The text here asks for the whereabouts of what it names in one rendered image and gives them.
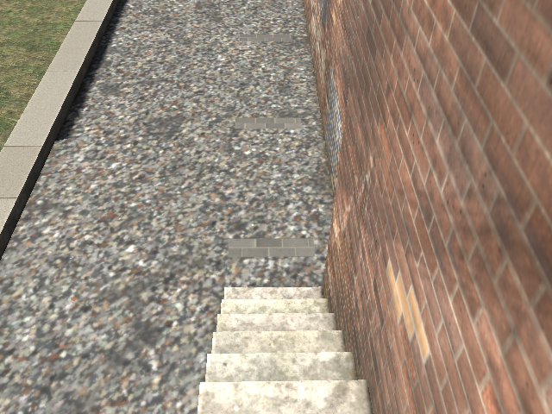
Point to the stairs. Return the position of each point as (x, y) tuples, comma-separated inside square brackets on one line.
[(277, 350)]

